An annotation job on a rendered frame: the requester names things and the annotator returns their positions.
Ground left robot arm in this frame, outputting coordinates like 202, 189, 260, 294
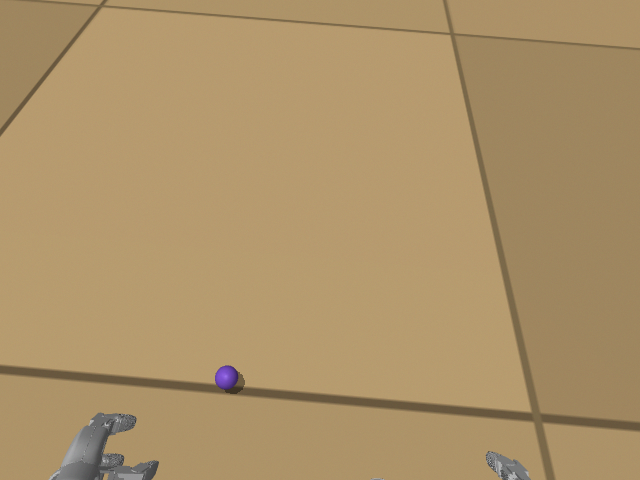
48, 462, 100, 480

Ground ball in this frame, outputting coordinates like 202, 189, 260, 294
215, 366, 238, 390

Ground left robot hand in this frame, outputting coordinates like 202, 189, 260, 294
60, 413, 159, 480

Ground right robot hand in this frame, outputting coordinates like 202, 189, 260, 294
486, 451, 531, 480

